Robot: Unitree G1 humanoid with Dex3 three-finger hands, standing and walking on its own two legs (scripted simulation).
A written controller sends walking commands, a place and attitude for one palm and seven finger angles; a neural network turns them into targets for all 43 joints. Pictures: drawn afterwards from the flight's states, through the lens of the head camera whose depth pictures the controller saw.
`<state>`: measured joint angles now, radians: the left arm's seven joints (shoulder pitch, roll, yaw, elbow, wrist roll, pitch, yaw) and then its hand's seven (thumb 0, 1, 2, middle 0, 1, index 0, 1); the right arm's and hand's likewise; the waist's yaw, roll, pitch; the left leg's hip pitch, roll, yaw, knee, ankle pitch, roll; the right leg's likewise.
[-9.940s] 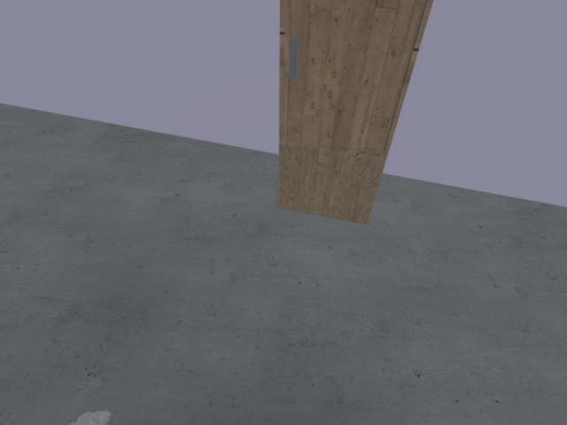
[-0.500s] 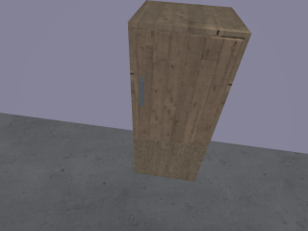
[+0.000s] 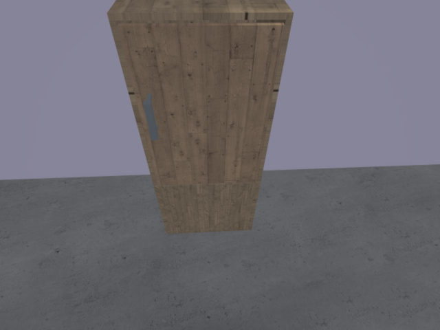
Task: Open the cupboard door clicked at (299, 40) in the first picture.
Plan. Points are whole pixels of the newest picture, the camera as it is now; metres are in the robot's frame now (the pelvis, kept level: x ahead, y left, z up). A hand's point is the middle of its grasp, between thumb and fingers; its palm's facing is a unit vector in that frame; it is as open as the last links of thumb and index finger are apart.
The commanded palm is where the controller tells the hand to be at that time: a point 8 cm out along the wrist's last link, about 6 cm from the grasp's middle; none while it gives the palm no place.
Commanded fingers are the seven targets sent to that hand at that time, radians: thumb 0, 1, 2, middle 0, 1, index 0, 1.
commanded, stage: shuffle to correct the standing spot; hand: left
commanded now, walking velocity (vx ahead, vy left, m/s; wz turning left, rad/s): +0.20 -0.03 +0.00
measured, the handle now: (152, 117) +0.69 +0.19 +0.00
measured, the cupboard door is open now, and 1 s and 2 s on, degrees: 0 0 0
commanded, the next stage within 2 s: come to a stop and stand still in 0.40 s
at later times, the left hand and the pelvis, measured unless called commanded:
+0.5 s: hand out of the picture +0.09 +0.17 -0.18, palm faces +0.04 -0.99 -0.12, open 7.4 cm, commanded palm none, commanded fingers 0.00 0.90 0.90 -0.20 -0.30 -0.20 -0.30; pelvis +0.10 +0.01 +0.00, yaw -1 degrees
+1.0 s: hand (133, 318) +0.21 +0.19 -0.18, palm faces +0.08 -0.98 -0.19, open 7.3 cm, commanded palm none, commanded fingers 0.00 0.90 0.90 -0.20 -0.30 -0.20 -0.30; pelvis +0.14 +0.01 +0.00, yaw +1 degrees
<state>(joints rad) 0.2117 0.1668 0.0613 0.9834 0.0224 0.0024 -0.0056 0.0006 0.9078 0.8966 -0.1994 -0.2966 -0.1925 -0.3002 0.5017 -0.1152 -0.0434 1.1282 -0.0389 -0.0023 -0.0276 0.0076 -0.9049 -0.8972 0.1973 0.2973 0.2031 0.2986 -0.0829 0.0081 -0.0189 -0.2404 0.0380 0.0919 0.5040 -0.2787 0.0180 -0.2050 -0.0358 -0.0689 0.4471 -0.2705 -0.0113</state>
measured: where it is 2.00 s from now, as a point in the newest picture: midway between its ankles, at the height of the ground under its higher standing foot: outside the picture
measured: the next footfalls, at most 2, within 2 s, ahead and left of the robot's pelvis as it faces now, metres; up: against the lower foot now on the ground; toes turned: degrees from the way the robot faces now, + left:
left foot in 0.28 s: +0.17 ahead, +0.10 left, +0.00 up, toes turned +9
right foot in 0.64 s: +0.23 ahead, -0.14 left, +0.00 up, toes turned -8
